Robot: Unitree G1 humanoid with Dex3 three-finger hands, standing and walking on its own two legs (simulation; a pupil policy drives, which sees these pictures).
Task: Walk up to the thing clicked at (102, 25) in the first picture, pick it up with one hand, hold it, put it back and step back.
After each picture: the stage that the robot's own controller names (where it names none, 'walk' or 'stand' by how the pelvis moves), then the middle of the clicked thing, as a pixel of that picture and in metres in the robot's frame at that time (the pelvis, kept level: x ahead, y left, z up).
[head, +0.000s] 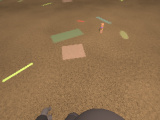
stand; (101, 28) +2.26 -0.24 -0.65
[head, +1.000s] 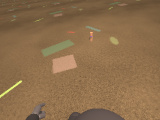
walk; (91, 36) +2.13 +0.14 -0.63
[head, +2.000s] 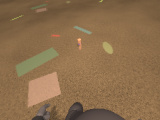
walk; (79, 44) +1.47 +0.34 -0.65
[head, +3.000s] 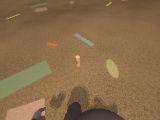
walk; (78, 61) +0.95 +0.27 -0.65
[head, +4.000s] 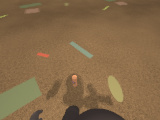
walk; (74, 81) +0.57 +0.19 -0.62
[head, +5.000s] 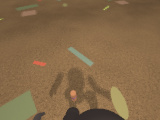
stand; (73, 96) +0.36 +0.18 -0.63
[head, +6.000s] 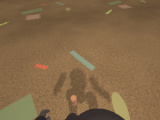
stand; (74, 100) +0.33 +0.18 -0.66
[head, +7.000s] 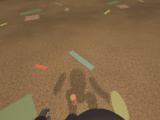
stand; (73, 100) +0.34 +0.19 -0.66
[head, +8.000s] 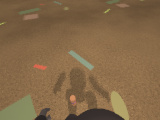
stand; (73, 100) +0.32 +0.19 -0.66
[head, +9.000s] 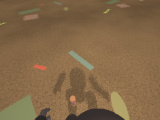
stand; (73, 101) +0.32 +0.19 -0.66
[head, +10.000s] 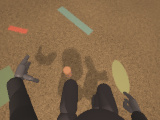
go down; (68, 72) +0.38 +0.19 -0.40
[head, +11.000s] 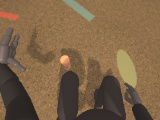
go down; (66, 63) +0.41 +0.21 -0.28
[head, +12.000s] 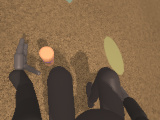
close in; (48, 58) +0.39 +0.24 -0.17
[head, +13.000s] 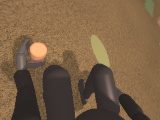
close; (37, 56) +0.39 +0.25 -0.15
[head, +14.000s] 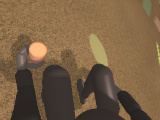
lift; (36, 56) +0.38 +0.26 -0.16
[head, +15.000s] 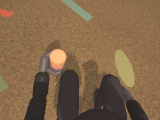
lift; (57, 64) +0.33 +0.24 -0.03
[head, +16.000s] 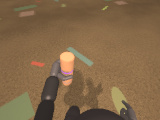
hold; (67, 71) +0.31 +0.16 +0.09
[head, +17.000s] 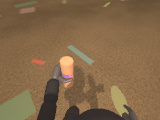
hold; (67, 74) +0.31 +0.16 +0.05
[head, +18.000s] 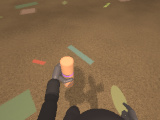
crouch; (68, 74) +0.31 +0.16 +0.04
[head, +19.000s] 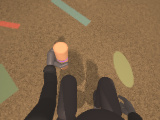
crouch; (62, 58) +0.41 +0.18 -0.05
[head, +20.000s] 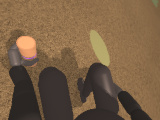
lower; (29, 54) +0.40 +0.27 -0.16
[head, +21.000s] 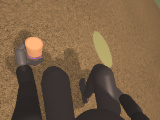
lower; (34, 54) +0.40 +0.27 -0.16
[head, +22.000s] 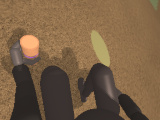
lower; (31, 53) +0.40 +0.28 -0.16
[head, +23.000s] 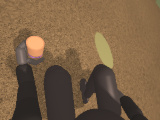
lower; (35, 53) +0.39 +0.27 -0.15
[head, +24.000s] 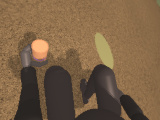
loosen; (39, 56) +0.38 +0.25 -0.15
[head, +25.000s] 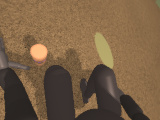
rise; (39, 57) +0.38 +0.26 -0.16
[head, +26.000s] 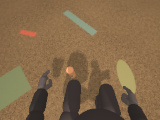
walk; (71, 73) +0.39 +0.20 -0.41
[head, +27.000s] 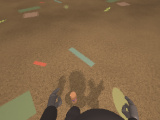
stand; (73, 97) +0.35 +0.17 -0.59
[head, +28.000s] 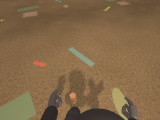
stand; (73, 98) +0.34 +0.17 -0.60
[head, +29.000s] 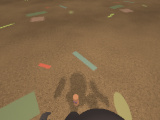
stand; (76, 100) +0.36 +0.16 -0.65
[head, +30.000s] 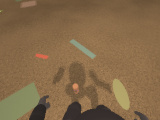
walk; (76, 88) +0.39 +0.16 -0.63
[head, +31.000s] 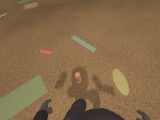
walk; (78, 78) +0.54 +0.20 -0.63
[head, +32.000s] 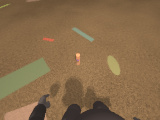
walk; (78, 59) +0.88 +0.19 -0.63
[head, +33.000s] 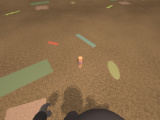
stand; (80, 62) +0.96 +0.17 -0.65
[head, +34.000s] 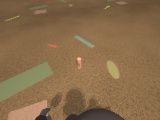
stand; (79, 63) +0.96 +0.20 -0.66
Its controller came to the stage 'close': yes
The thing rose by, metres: 0.69
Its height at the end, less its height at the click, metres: +0.00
